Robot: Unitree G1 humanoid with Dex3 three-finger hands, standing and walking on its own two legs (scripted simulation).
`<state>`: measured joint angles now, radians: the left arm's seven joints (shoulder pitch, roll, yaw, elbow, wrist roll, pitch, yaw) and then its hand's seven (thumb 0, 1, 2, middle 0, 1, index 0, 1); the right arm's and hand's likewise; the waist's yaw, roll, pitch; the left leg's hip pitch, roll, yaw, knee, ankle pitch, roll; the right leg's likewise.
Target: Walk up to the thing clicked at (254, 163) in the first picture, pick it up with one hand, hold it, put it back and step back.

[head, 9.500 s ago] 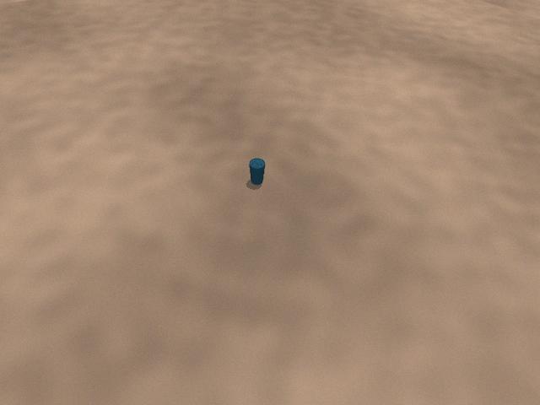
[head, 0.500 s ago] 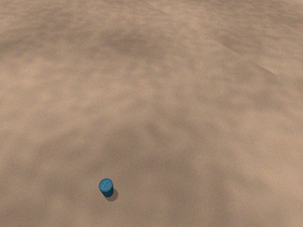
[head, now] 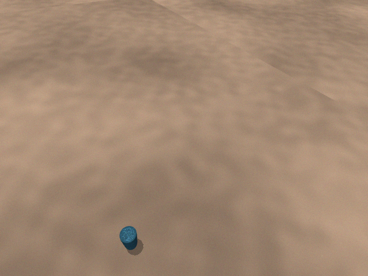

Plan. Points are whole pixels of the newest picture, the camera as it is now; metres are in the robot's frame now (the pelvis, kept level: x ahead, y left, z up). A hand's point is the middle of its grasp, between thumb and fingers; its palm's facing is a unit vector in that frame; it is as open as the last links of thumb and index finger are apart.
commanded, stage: walk up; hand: left
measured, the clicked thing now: (129, 239) +0.48 +0.24 -0.71
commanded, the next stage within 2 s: stand in 1.92 s
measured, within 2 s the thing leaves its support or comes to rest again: neither
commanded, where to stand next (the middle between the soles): +0.09 +0.00 m, yaw +0 degrees
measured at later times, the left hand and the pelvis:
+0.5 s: hand out of the picture +0.15 +0.25 -0.16, palm faces -0.02 -0.93 -0.36, open 7.4 cm; pelvis +0.05 -0.01 -0.01, yaw -1 degrees
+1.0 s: hand out of the picture +0.18 +0.25 -0.16, palm faces -0.02 -0.95 -0.32, open 7.4 cm; pelvis +0.09 +0.00 +0.00, yaw -1 degrees
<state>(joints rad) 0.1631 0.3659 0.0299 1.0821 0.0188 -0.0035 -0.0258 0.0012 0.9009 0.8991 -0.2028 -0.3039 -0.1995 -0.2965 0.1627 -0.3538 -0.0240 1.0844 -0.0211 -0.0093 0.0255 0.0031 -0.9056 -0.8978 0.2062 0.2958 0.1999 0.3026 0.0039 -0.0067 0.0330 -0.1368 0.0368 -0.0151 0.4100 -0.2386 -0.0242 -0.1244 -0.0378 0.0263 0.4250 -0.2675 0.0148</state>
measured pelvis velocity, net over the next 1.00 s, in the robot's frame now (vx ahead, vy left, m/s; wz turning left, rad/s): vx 0.09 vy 0.00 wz -0.03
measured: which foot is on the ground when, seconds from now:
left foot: down 0.00-0.54, up 0.56-0.78, down 0.80-1.00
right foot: down 0.00-0.38, up 0.40-0.50, down 0.52-1.00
